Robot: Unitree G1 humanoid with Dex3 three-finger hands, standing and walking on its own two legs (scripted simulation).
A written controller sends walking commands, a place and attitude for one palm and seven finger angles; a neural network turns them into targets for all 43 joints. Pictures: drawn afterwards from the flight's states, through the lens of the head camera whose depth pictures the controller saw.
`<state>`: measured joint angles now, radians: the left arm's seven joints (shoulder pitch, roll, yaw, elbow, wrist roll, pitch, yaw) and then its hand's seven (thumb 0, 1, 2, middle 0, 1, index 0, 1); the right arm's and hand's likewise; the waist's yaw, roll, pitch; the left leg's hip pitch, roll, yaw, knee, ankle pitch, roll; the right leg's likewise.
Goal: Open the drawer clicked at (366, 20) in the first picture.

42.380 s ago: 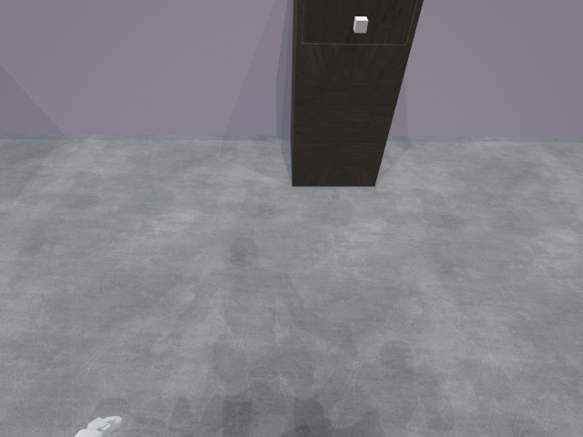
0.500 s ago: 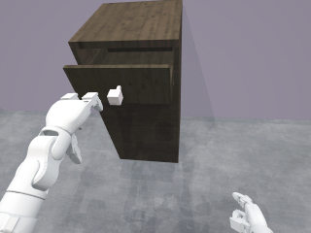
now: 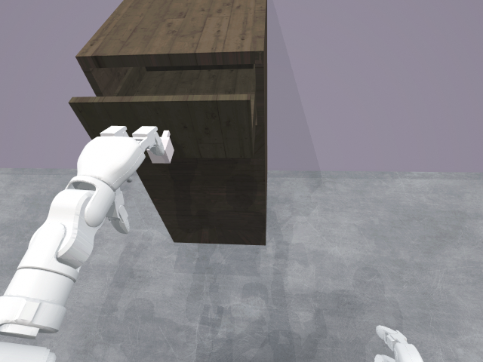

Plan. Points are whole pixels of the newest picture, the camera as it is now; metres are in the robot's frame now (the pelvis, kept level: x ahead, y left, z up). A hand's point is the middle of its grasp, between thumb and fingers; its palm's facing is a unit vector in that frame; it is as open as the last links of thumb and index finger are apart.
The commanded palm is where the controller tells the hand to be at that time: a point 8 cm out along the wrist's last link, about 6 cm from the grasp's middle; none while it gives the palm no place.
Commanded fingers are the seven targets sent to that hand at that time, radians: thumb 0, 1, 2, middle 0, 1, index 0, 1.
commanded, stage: move the hooked fingers above the handle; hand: left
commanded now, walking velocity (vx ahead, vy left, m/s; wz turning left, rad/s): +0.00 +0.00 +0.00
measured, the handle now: (163, 144) +0.53 +0.23 +0.04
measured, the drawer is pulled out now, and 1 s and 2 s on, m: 0.13 0.13 0.13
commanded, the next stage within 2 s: none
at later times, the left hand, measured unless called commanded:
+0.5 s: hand (149, 151) +0.43 +0.21 +0.11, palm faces +0.03 -0.05 -1.00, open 13.8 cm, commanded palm +0.41 +0.25 +0.17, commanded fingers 0.00 -0.50 0.30 -0.30 -1.20 -0.30 -1.20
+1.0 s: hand (156, 129) +0.49 +0.22 +0.11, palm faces +0.08 -0.02 -1.00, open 13.8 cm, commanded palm +0.45 +0.25 +0.16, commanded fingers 0.00 -0.50 0.30 -0.30 -1.20 -0.30 -1.20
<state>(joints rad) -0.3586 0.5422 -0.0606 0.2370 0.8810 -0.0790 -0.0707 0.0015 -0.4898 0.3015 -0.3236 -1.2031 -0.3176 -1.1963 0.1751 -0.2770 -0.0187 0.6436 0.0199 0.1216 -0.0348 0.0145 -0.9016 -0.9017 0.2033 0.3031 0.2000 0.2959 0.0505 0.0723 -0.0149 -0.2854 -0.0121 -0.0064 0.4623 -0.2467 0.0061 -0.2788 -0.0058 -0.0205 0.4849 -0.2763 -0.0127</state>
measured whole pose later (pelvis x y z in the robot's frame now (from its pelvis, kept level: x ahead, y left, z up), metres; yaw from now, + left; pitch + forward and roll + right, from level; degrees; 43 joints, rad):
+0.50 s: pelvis +0.01 +0.01 -0.01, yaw -1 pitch +8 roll +0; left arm -0.60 0.49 -0.11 0.49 0.95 -0.06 0.02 0.00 -0.49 0.30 -0.32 -1.20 -0.32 -1.20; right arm 0.19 -0.25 -0.02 0.64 0.02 0.14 -0.02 0.01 -0.90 -0.90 0.20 0.30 0.20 0.30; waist 0.02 0.05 -0.05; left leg -0.37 -0.02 0.01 0.53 -0.29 0.02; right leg -0.36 -0.01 0.00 0.54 -0.31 0.00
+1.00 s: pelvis +0.01 +0.00 -0.01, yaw -2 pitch +12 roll +0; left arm -0.80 0.55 0.00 0.82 1.03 -0.10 0.14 0.00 -0.49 0.30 -0.32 -1.20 -0.32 -1.20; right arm 0.27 -0.27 -0.05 0.67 0.01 0.14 -0.04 0.01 -0.90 -0.90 0.20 0.30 0.20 0.30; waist -0.06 0.04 -0.08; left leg -0.48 0.01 0.03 0.58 -0.31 0.00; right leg -0.48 0.02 0.01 0.59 -0.31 -0.01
